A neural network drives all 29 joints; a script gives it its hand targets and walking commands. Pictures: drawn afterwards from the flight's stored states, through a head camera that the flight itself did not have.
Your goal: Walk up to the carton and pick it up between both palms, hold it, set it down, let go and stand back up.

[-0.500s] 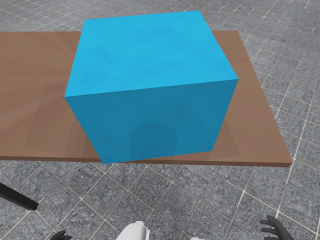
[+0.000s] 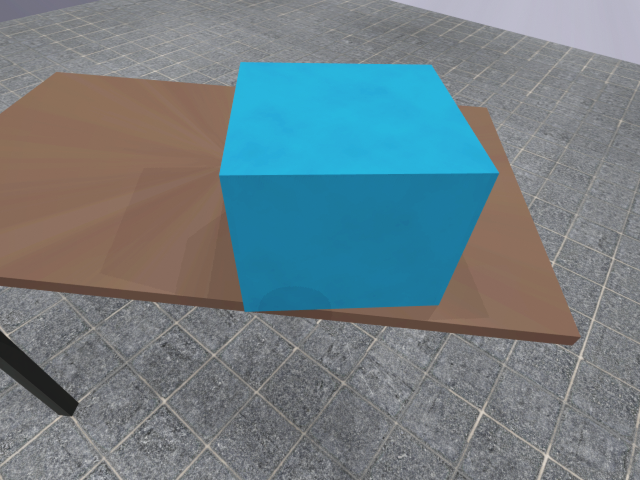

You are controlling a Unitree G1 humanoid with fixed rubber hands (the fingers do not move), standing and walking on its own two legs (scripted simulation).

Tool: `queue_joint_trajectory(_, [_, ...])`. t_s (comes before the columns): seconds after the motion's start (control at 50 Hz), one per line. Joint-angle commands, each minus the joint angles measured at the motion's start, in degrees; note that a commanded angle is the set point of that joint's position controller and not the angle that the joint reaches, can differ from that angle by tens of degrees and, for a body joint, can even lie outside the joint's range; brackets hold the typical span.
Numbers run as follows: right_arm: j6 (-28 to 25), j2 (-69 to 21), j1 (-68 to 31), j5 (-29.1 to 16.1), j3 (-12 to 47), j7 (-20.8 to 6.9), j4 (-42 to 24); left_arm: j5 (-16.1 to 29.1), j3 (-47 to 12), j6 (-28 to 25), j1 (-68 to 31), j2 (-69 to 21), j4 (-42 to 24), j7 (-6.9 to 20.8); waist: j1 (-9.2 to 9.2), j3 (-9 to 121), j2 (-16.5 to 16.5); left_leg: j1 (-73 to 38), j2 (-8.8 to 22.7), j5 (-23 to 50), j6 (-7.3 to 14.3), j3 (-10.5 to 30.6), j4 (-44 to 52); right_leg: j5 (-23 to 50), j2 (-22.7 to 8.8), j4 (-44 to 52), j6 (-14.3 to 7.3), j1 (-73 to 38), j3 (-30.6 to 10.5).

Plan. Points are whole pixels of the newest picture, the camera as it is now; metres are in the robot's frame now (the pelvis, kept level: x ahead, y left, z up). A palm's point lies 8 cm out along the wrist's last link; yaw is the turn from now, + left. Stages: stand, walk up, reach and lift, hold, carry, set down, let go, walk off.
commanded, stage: walk up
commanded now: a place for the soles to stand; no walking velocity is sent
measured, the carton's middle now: (340, 184) +0.51 +0.00 +0.11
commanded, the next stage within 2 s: reach and lift in 1.38 s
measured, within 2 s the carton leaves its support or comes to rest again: neither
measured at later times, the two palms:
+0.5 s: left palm out of the picture +0.10 +0.26 -0.10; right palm out of the picture +0.09 -0.27 -0.11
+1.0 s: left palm out of the picture +0.13 +0.27 -0.10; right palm out of the picture +0.12 -0.26 -0.11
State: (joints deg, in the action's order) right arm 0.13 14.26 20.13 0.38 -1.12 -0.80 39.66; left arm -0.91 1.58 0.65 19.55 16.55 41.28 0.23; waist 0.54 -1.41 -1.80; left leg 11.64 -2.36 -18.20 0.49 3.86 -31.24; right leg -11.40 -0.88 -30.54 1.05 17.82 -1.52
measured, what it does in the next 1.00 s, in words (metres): stands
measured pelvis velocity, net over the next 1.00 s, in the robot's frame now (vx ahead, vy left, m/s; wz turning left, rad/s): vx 0.04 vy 0.01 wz -0.01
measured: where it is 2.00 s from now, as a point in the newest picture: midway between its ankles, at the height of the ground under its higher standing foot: outside the picture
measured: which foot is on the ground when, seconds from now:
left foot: down 0.00-1.00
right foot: down 0.00-1.00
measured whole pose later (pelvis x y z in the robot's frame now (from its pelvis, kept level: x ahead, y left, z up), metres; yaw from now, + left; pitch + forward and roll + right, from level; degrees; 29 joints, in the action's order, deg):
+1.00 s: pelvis +0.04 +0.01 -0.01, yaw -1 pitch -1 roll +0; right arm 1.8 16.2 17.4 0.8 -0.9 -0.6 38.2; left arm -1.0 0.9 0.7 17.3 15.8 38.6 -1.1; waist 0.0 -2.2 0.3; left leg 9.7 -2.8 -23.1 1.4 2.9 -34.2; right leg -17.3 -1.0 -35.8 1.4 17.2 -2.5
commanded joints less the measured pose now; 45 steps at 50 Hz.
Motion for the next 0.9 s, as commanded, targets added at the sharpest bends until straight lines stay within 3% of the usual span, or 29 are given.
queue_joint_trajectory(0.0, [-0.91, 8.64, -0.49, 0.03, -2.70, 0.54, -5.73, 0.18, 1.84, -1.29, -0.24, 6.84, -5.17, -0.54, -0.09, -1.62, 2.76, 9.47, 6.38, -4.00, 2.32, 7.06, 9.20, -3.87, -3.36, 3.96, -2.79, -4.90, -6.57])
queue_joint_trajectory(0.1, [-0.93, 8.11, -0.04, 0.27, -2.44, 0.57, -5.96, 0.52, 1.66, -1.62, -0.54, 7.27, -5.08, -0.51, -0.80, -1.75, -0.52, 5.97, 5.02, -1.16, 1.83, 5.19, 6.58, -6.92, -4.61, 6.81, -3.50, -0.79, -9.10])
queue_joint_trajectory(0.28, [-1.08, 8.38, -1.70, -0.02, -1.82, 0.79, -5.74, 0.40, 1.32, -1.67, -0.52, 7.17, -4.80, -0.53, 0.00, 1.05, 1.61, 4.01, 5.72, 6.48, 1.50, 4.20, 5.54, 2.89, -4.34, 3.99, -3.62, -3.96, -7.38])
queue_joint_trajectory(0.3, [-0.55, 8.64, 0.23, 0.81, -2.30, 0.51, -5.07, -0.84, 2.07, -1.95, 1.79, 7.88, -5.37, -0.75, 0.23, 2.28, 2.63, 4.59, 4.01, 1.37, 2.06, 2.90, 3.18, -5.62, -5.19, 5.19, -4.30, -5.21, -8.74])
queue_joint_trajectory(0.32, [-0.25, 7.88, 0.14, 1.03, -2.17, 0.42, -5.17, -0.91, 2.35, -1.92, 1.56, 8.82, -5.43, -0.97, 0.19, 0.72, 0.86, 6.27, 3.37, -0.29, 1.90, 2.36, 2.16, -9.79, -6.45, 6.99, -5.02, -4.65, -11.09])
queue_joint_trajectory(0.36, [-0.09, 7.33, 0.16, 1.27, -2.06, 0.33, -5.54, -0.61, 2.48, -1.76, 0.46, 9.39, -5.94, -1.21, -0.15, -0.78, -1.35, 6.27, 3.50, -0.68, 1.62, 2.52, 1.59, -13.43, -8.54, 9.33, -6.28, -1.97, -14.10])
queue_joint_trajectory(0.4, [-0.45, 7.81, 0.95, 1.04, -2.20, 0.30, -5.38, -0.49, 2.20, -1.70, -0.80, 8.77, -6.70, -1.20, -0.65, -1.25, -1.40, 4.94, 4.16, 1.46, 1.88, 3.45, 3.25, -10.91, -7.72, 8.40, -5.73, -0.62, -12.42])
queue_joint_trajectory(0.48, [-1.08, 9.54, 0.61, 0.46, -2.62, 0.30, -4.64, -0.31, 1.54, -1.94, -0.84, 6.59, -7.14, -1.00, -0.08, 1.78, 1.93, 3.55, 6.14, 9.14, 3.05, 5.94, 5.23, 2.06, -3.44, 1.03, -3.62, -4.74, -5.36])
queue_joint_trajectory(0.56, [-0.63, 9.55, 0.18, 0.31, -2.36, 0.52, -4.77, -0.27, 1.60, -1.81, -0.40, 6.66, -7.26, -1.19, 0.06, 2.33, 2.66, 4.23, 5.99, 12.59, 2.82, 5.05, 4.22, 9.03, -3.59, -1.16, -3.85, -7.33, -4.59])
queue_joint_trajectory(0.88, [0.52, 9.69, -0.95, 0.43, -2.48, 0.60, -5.86, -0.11, 1.84, -1.19, -1.38, 7.24, -7.72, -1.70, -0.65, 1.46, 1.92, 2.41, 5.32, 13.29, 2.44, 4.23, 2.48, 10.99, -3.99, -2.16, -4.28, -5.82, -5.19])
